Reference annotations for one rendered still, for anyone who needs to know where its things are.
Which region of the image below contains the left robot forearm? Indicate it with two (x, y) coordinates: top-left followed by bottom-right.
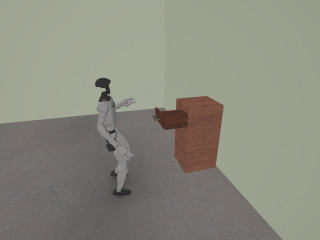
(115, 102), (122, 109)

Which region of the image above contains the right robot foot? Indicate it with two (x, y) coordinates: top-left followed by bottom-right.
(113, 188), (131, 196)

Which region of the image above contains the drawer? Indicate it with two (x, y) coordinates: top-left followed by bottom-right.
(155, 107), (188, 130)

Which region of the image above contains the right robot forearm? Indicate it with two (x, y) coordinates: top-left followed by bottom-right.
(98, 126), (121, 149)

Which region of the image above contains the robot right upper arm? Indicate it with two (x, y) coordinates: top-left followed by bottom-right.
(97, 102), (109, 131)

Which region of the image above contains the robot left hand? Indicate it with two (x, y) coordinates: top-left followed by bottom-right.
(120, 97), (135, 107)

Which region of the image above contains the cabinet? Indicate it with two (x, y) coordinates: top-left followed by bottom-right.
(174, 96), (224, 173)

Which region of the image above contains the left robot foot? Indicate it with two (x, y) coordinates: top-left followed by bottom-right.
(110, 170), (128, 177)

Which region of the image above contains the handle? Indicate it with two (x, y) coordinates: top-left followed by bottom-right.
(152, 115), (161, 121)

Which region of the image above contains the robot foot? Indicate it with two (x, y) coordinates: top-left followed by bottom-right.
(110, 170), (128, 177)
(113, 188), (131, 196)

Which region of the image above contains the robot right hand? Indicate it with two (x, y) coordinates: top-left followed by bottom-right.
(117, 145), (135, 161)

